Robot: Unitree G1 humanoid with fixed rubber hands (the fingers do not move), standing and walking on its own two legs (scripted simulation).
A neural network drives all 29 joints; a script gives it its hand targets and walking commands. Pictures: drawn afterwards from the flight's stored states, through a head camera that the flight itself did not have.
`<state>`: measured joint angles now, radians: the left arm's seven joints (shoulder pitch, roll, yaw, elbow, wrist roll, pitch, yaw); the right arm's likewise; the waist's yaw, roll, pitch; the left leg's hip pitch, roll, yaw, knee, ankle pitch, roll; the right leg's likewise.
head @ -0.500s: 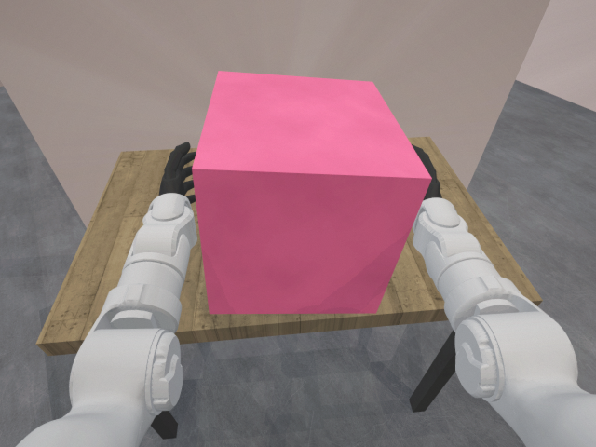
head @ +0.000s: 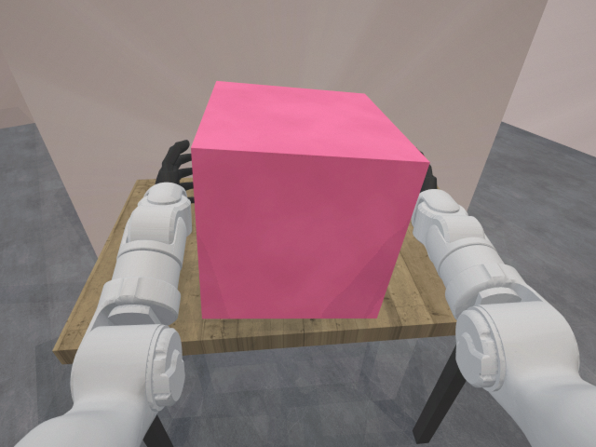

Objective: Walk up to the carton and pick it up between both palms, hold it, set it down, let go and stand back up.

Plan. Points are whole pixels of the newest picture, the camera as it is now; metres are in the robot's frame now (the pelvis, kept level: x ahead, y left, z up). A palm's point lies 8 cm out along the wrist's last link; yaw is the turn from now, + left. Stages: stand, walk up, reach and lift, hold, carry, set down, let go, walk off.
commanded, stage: reach and lift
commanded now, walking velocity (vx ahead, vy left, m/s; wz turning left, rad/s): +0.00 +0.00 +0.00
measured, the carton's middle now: (292, 193) +0.47 +0.03 +0.16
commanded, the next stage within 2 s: hold in 1.26 s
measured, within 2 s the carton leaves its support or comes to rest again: neither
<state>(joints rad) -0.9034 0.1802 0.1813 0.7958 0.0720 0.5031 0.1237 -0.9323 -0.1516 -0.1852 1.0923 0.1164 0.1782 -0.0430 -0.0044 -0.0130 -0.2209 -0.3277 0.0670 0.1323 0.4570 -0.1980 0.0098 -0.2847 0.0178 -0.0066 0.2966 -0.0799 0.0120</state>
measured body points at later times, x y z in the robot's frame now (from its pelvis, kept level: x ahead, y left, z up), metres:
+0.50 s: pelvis +0.00 +0.00 +0.00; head -0.06 +0.02 +0.45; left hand +0.40 +0.20 +0.22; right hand +0.42 -0.15 +0.21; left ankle +0.02 +0.10 -0.74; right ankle +0.04 -0.13 -0.74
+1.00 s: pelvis +0.00 +0.00 +0.00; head -0.06 +0.02 +0.45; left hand +0.40 +0.20 +0.23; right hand +0.42 -0.15 +0.21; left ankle +0.02 +0.10 -0.74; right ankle +0.04 -0.13 -0.74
